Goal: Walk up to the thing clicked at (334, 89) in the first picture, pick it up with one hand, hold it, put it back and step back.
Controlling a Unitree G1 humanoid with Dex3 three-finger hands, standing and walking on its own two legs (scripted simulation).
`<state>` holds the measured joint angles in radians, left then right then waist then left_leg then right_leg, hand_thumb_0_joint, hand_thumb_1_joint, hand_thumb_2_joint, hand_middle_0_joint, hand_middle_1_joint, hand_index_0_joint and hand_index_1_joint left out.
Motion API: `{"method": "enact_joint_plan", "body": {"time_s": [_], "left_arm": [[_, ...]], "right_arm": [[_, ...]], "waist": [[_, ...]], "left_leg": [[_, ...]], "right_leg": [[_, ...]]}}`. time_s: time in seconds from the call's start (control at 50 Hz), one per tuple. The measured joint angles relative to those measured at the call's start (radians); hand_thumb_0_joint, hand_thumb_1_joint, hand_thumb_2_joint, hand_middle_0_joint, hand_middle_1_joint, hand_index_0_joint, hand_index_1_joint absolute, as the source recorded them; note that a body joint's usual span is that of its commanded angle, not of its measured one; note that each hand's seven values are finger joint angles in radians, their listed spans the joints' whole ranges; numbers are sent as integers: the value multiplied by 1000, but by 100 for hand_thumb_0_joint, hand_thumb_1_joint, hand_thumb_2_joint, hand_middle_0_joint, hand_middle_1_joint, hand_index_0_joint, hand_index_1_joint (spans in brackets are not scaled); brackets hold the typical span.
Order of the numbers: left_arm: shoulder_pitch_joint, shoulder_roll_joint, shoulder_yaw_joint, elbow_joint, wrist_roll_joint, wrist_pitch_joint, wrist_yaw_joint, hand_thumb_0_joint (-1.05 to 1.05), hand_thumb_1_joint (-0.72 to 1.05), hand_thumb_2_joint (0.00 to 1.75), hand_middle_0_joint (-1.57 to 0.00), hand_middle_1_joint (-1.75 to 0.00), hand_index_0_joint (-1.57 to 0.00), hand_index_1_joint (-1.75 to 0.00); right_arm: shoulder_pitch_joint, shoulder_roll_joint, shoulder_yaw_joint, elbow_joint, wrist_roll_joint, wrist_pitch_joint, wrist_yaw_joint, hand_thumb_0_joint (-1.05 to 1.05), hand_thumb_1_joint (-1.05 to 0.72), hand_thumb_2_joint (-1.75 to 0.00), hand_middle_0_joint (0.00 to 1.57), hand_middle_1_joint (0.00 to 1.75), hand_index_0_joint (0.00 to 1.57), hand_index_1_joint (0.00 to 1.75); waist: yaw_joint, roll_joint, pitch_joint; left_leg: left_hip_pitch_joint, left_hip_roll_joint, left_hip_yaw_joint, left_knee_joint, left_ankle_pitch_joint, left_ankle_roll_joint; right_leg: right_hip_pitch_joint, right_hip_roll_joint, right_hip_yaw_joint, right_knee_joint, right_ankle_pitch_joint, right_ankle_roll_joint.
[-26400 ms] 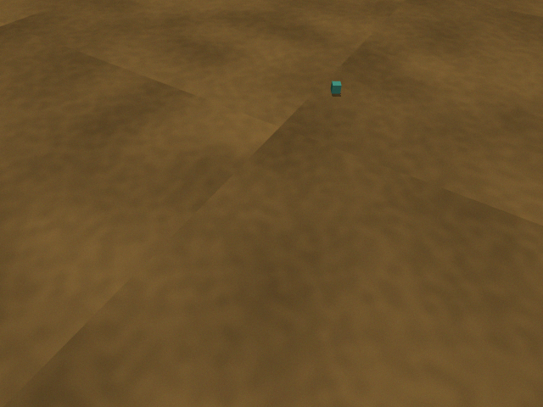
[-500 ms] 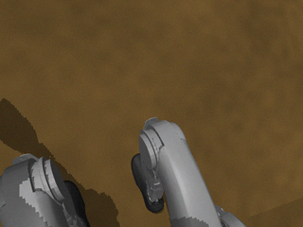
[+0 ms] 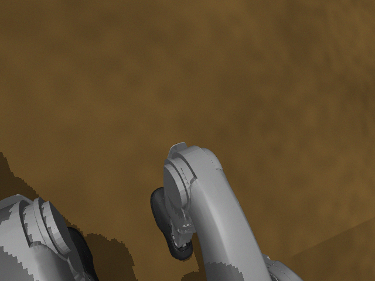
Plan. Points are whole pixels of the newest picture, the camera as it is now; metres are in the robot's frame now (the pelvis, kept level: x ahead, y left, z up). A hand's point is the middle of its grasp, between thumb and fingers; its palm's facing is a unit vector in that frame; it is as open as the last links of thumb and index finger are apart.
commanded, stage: rest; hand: left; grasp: from above
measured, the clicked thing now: out of the picture +0.46 +0.33 -0.26
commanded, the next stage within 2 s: open in 0.78 s
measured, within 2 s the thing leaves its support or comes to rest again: rests again in 0.54 s
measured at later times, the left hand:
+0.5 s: hand out of the picture +0.46 +0.32 -0.23, palm faces -0.34 -0.28 -0.90, open 8.5 cm
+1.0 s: hand out of the picture +0.46 +0.32 -0.24, palm faces -0.34 -0.28 -0.90, open 8.6 cm
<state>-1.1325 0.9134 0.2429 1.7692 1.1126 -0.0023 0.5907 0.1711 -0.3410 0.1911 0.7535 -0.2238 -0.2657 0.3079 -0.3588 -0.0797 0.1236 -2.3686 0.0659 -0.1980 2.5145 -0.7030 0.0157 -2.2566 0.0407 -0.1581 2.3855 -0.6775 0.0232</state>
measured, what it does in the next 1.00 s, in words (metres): stands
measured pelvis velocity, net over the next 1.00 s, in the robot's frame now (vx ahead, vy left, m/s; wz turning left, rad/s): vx -0.01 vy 0.00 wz -0.05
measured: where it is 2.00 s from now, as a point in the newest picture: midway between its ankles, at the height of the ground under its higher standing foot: (133, 256)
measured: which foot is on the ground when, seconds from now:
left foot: down 0.00-1.00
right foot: down 0.00-1.00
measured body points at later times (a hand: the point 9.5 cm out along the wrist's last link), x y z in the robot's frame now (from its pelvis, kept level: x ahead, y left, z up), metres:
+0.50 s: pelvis -0.01 +0.00 +0.00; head +0.28 +0.09 +0.33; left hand +0.47 +0.33 -0.18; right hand +0.01 -0.25 -0.06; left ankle +0.07 +0.13 -0.27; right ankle +0.10 -0.11 -0.27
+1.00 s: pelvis -0.01 +0.00 +0.00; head +0.28 +0.10 +0.33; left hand +0.47 +0.33 -0.19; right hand +0.00 -0.24 -0.05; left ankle +0.07 +0.13 -0.27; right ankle +0.10 -0.11 -0.27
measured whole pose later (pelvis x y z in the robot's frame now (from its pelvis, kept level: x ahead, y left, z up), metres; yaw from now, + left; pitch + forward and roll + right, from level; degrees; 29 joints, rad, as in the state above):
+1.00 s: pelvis -0.01 +0.00 +0.00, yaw -3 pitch +27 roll -14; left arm -1.19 1.05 0.22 1.86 1.08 -0.01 0.65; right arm 0.15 -0.37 0.31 0.68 -0.24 -0.34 0.33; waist -0.42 -0.13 0.22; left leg -2.34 0.07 -0.25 2.52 -0.70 0.02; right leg -2.21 0.06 -0.20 2.35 -0.64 0.04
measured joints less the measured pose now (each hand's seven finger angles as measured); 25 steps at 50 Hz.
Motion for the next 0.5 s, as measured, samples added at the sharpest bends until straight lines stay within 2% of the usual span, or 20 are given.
{"method": "enact_joint_plan", "body": {"time_s": [0.14,0.26,0.34,0.5], "left_arm": [[-11,19,10,17,3,-10,29,-4,13,31,-89,-29,-96,-28],[-23,26,0,32,-3,-1,47,-4,13,31,-89,-30,-95,-29],[-22,38,27,43,-8,4,60,-4,14,31,-88,-30,-95,-29],[-32,76,25,70,-28,11,49,-4,14,30,-88,-31,-94,-29]], "right_arm": [[3,-6,23,-3,-8,-18,10,0,-91,-90,19,30,19,30],[-4,-9,43,-15,-11,-32,20,0,-91,-90,19,30,19,30],[-11,-9,52,-23,-10,-38,20,0,-91,-90,20,30,19,30],[-24,-14,71,-38,-10,-52,17,0,-91,-90,19,30,19,30]], "waist": [[-13,-12,18],[-26,-17,34],[-34,-17,40],[-44,-21,57]], "left_leg": [[5,3,-14,4,-2,-3],[9,8,-22,7,-1,-3],[11,10,-27,9,1,-2],[6,11,-31,11,10,3]], "right_leg": [[5,6,-11,-5,6,0],[8,12,-17,-8,15,2],[10,16,-20,-10,22,3],[9,19,-23,-15,33,8]]}}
